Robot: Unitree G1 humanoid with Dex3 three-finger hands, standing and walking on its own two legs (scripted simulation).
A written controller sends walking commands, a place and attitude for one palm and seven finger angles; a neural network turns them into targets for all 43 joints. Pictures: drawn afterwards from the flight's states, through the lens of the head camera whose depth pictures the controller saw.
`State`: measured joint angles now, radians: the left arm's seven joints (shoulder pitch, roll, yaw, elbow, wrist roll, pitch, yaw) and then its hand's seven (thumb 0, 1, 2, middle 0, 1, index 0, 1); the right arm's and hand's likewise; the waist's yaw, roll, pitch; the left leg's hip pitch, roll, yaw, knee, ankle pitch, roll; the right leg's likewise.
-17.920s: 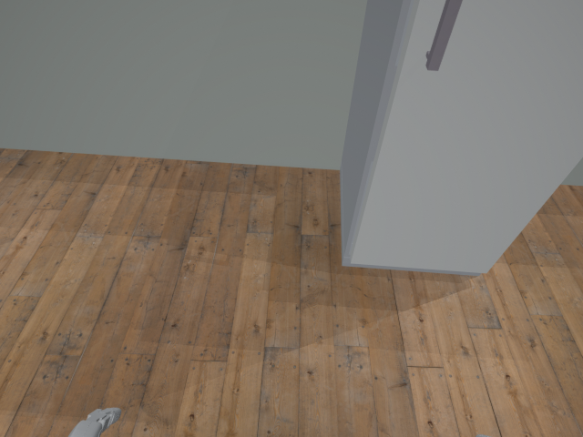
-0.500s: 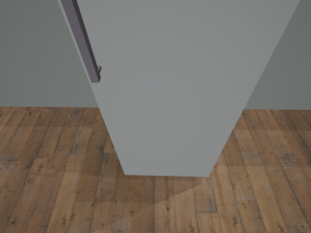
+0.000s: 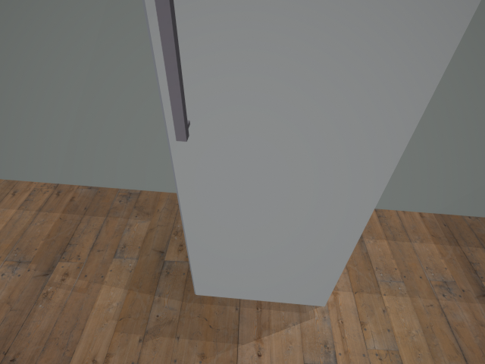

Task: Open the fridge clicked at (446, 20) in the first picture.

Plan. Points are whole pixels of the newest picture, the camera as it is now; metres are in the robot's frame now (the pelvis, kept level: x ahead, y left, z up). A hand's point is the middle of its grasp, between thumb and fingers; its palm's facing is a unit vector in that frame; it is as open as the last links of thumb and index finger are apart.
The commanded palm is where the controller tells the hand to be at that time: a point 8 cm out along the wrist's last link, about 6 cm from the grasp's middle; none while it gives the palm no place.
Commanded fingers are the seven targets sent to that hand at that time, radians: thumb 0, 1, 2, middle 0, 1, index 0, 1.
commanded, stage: come to a stop and stand still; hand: left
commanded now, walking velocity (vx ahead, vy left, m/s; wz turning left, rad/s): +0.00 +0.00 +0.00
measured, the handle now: (176, 62) +0.52 +0.16 +0.28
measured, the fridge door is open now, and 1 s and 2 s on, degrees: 0 0 0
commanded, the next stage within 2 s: look again from close up in 0.78 s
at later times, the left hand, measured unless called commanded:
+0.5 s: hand out of the picture -0.06 +0.24 -0.17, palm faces +0.00 -0.97 -0.23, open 7.4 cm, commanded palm none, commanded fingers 0.00 0.90 0.90 -0.20 -0.30 -0.20 -0.30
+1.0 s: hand out of the picture -0.08 +0.25 -0.17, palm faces +0.02 -0.97 -0.23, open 7.4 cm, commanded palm none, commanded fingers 0.00 0.90 0.90 -0.20 -0.30 -0.20 -0.30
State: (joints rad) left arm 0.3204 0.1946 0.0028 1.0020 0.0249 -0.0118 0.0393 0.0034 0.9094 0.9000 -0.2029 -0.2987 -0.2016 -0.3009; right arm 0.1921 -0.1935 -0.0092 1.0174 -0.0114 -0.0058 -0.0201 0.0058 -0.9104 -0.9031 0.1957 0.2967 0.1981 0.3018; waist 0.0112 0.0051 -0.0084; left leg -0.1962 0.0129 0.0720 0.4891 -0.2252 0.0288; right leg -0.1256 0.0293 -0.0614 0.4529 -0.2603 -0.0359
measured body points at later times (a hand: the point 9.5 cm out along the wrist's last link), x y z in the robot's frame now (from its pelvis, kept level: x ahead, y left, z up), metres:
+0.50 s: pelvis -0.04 +0.05 +0.00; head -0.05 +0.06 +0.45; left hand -0.06 +0.29 -0.16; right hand -0.05 -0.21 -0.15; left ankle +0.03 +0.10 -0.74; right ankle +0.00 -0.09 -0.74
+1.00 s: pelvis -0.04 +0.06 +0.00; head -0.05 +0.06 +0.45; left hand -0.08 +0.30 -0.16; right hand +0.00 -0.19 -0.15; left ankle +0.03 +0.10 -0.74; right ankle +0.00 -0.09 -0.74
